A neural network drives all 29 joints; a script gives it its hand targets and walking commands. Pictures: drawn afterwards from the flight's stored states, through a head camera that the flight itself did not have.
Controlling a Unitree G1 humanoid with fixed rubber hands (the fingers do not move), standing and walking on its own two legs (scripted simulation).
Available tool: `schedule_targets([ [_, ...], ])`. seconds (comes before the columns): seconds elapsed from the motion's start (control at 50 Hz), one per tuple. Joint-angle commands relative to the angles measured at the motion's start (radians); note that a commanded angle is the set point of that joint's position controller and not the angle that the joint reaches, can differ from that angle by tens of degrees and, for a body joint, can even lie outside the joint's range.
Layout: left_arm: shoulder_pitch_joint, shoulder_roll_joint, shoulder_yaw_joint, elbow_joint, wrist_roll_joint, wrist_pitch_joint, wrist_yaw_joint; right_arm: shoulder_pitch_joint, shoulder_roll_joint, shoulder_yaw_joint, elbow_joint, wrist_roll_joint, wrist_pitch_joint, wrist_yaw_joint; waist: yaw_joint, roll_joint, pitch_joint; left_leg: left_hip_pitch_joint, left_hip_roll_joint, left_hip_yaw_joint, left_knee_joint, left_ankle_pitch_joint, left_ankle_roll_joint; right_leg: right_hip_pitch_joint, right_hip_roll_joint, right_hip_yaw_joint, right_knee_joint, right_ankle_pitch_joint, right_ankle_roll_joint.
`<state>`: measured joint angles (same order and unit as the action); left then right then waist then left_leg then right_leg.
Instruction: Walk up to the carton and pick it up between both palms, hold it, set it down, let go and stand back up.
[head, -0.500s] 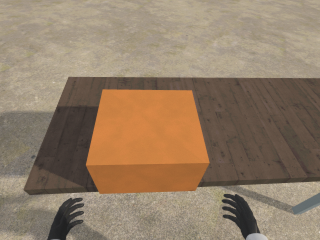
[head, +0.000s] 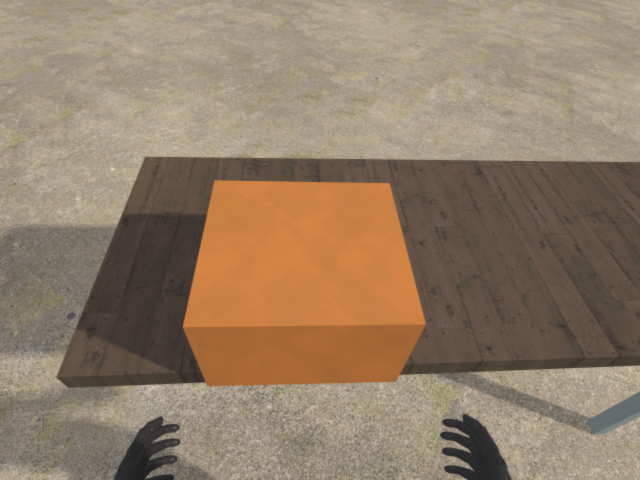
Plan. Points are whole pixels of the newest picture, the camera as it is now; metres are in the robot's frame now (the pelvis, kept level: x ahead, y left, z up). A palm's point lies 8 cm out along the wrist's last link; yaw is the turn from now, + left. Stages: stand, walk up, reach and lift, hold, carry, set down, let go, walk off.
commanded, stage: set down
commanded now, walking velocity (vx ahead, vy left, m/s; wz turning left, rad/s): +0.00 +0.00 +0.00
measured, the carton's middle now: (303, 279) +0.42 +0.04 -0.04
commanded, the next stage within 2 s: let go in 1.30 s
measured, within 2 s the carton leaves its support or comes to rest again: neither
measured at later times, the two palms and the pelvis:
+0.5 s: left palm out of the picture +0.12 +0.23 -0.11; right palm out of the picture +0.12 -0.21 -0.11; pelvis -0.02 +0.01 +0.00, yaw +0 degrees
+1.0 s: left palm out of the picture +0.11 +0.23 -0.12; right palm out of the picture +0.10 -0.20 -0.13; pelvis -0.05 +0.01 -0.01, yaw +0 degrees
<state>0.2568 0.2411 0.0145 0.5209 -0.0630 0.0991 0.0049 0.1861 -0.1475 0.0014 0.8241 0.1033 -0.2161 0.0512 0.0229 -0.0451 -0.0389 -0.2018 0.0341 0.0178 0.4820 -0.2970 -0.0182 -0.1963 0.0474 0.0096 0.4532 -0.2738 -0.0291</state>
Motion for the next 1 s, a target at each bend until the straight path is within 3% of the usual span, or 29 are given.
schedule_targets([
  [0.0,-0.095,0.112,0.052,-0.166,0.028,0.010,0.004,-0.093,-0.142,-0.056,-0.117,-0.011,-0.016,-0.008,0.000,0.072,-0.085,0.019,-0.042,0.023,-0.056,0.384,-0.017,0.030,-0.006,0.020,-0.068,0.334,0.031],
  [0.34,-0.202,0.068,0.040,-0.142,0.076,0.175,0.014,-0.166,-0.118,-0.104,-0.075,-0.079,0.103,-0.005,-0.005,0.075,-0.116,0.018,-0.024,0.018,-0.049,0.346,-0.012,0.001,-0.015,0.013,-0.063,0.266,0.015],
  [0.7,-0.317,0.047,0.026,-0.120,0.096,0.378,0.027,-0.255,-0.077,-0.127,-0.070,-0.130,0.254,-0.033,-0.006,0.066,-0.129,0.006,0.001,0.026,-0.053,0.241,-0.007,0.005,-0.039,0.011,-0.053,0.187,0.003],
  [0.98,-0.405,0.032,0.046,-0.074,0.121,0.474,0.035,-0.321,-0.051,-0.141,-0.013,-0.154,0.302,-0.045,-0.008,0.058,-0.181,-0.042,0.016,0.032,-0.017,0.165,0.001,-0.015,-0.064,0.017,-0.007,0.156,-0.001],
])
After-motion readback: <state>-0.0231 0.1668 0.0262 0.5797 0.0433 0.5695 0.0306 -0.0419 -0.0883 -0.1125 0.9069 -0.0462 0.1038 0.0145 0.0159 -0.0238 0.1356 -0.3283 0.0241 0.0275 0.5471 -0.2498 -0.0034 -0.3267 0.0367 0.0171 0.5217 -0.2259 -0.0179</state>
